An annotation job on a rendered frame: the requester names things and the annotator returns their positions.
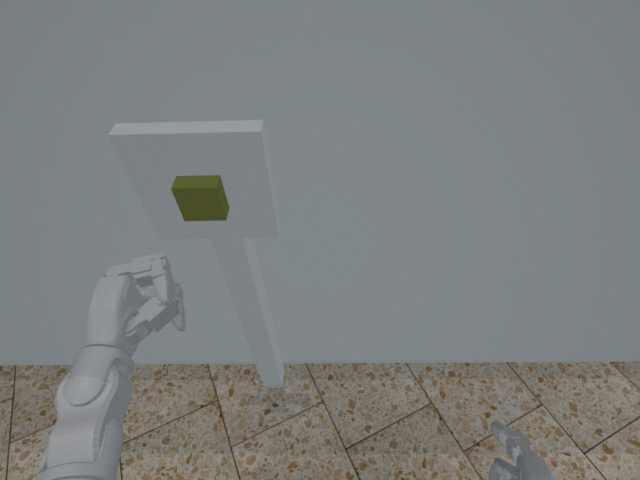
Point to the right robot hand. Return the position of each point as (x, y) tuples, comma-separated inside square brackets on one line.
[(529, 465)]

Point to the left robot hand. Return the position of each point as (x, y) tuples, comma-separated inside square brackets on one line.
[(116, 300)]

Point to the left robot forearm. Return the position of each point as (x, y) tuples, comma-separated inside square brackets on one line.
[(91, 400)]

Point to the panel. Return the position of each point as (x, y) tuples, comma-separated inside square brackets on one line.
[(153, 154)]

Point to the button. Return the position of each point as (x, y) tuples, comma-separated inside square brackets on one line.
[(201, 198)]

